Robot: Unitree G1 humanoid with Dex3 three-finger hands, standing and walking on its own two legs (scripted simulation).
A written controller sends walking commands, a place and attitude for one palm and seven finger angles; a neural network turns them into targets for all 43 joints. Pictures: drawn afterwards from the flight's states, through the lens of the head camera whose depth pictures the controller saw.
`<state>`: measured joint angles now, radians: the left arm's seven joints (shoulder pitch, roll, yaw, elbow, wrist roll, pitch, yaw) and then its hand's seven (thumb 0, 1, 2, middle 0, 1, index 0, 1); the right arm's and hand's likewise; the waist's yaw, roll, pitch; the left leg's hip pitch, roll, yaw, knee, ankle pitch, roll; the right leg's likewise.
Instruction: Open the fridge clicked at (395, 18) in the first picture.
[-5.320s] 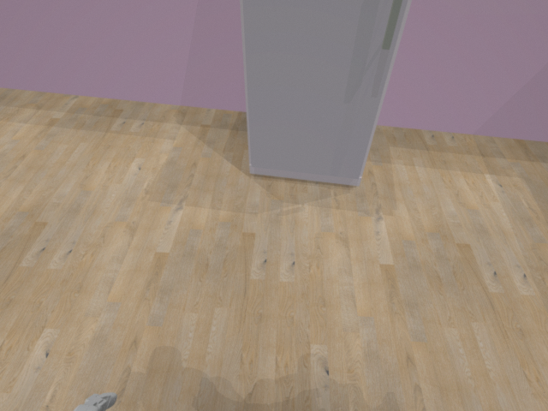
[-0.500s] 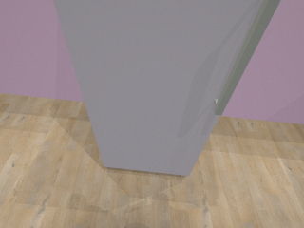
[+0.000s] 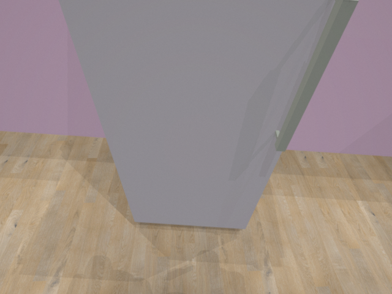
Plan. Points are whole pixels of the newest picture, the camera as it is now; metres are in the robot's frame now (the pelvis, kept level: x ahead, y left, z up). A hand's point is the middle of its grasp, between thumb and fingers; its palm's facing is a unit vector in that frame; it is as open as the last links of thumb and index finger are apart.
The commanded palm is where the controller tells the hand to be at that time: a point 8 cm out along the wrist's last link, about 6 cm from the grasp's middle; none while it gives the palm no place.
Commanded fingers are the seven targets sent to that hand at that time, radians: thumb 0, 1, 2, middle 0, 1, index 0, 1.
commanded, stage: look again from close up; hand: right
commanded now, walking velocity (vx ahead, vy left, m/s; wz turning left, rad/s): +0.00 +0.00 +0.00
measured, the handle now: (302, 86) +0.52 -0.20 +0.18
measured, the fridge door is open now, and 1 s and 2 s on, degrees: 0 0 0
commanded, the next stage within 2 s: raise the hand to about handle height in 0.84 s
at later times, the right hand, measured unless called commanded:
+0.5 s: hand out of the picture +0.01 -0.21 -0.17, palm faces +0.02 +0.97 -0.24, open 7.3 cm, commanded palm none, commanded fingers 0.00 -0.90 -0.90 0.20 0.30 0.20 0.30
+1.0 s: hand out of the picture +0.07 -0.23 -0.14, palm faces +0.14 +0.96 -0.23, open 7.4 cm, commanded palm +0.10 -0.27 -0.06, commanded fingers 0.00 -0.81 -0.86 0.21 0.36 0.21 0.36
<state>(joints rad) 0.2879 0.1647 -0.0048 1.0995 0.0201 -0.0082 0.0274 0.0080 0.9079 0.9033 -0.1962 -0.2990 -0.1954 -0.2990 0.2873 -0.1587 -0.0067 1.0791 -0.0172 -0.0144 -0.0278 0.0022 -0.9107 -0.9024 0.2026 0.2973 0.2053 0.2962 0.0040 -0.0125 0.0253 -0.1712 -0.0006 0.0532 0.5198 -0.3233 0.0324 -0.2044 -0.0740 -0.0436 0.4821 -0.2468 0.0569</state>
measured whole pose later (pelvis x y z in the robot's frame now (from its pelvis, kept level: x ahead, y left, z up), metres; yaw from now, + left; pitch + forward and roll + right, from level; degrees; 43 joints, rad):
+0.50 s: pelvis +0.00 -0.01 +0.00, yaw +0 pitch -2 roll -1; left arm 0.22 0.18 -0.01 1.11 0.02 -0.01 0.02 0.01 0.90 0.90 -0.20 -0.30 -0.20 -0.30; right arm 0.26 -0.20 -0.01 1.10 -0.02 -0.01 -0.02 0.00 -0.91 -0.90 0.20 0.30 0.20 0.30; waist -0.01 0.00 0.03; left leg -0.15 0.02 0.04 0.48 -0.30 0.01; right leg -0.19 -0.06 -0.06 0.45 -0.23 0.04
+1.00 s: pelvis -0.01 -0.02 +0.00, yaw +0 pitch -2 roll +0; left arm 0.26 0.21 -0.01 1.02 -0.01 -0.06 0.04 0.01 0.90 0.90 -0.20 -0.30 -0.20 -0.30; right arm 0.33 -0.20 -0.07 0.75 0.05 0.06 -0.03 0.01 -0.90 -0.90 0.20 0.30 0.21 0.30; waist -0.01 0.00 0.05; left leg -0.16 0.02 0.03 0.48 -0.29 0.00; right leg -0.20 -0.05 -0.07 0.47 -0.24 0.02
